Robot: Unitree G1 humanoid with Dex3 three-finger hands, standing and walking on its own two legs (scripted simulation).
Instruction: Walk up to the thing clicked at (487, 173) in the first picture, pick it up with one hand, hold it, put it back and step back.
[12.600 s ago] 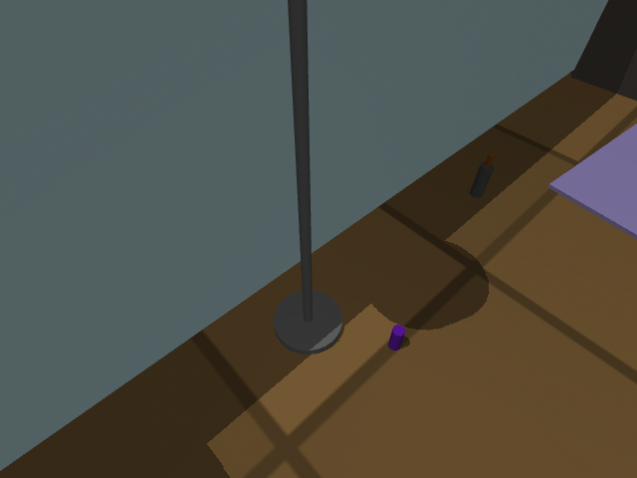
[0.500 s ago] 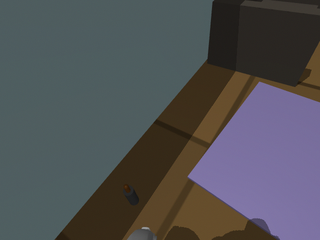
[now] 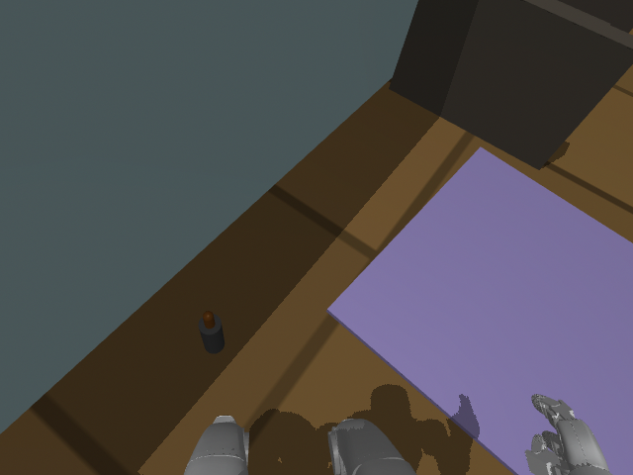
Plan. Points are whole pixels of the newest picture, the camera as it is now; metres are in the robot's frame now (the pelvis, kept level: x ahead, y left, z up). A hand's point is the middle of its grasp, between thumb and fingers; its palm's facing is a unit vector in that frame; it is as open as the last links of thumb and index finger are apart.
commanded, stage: walk up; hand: left
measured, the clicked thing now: (211, 330) +0.49 +0.22 -0.62
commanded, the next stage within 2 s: none
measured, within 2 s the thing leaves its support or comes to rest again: neither
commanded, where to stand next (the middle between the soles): +0.10 -0.02 m, yaw +2 degrees
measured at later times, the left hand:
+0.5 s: hand out of the picture -0.01 +0.30 -0.07, palm faces +0.03 -0.84 -0.55, open 7.3 cm
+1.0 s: hand (116, 449) +0.16 +0.25 -0.14, palm faces -0.02 -0.95 -0.32, open 7.3 cm
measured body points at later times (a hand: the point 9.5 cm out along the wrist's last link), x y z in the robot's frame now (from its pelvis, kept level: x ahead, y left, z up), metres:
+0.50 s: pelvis -0.01 -0.02 +0.03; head +0.00 -0.06 +0.48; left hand -0.01 +0.34 -0.04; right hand +0.01 -0.34 -0.12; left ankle +0.06 +0.14 -0.66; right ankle -0.04 -0.18 -0.70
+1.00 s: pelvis +0.07 -0.01 +0.01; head +0.13 +0.01 +0.46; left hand +0.16 +0.30 -0.12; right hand +0.14 -0.34 -0.08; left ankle +0.08 +0.14 -0.70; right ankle +0.15 -0.14 -0.70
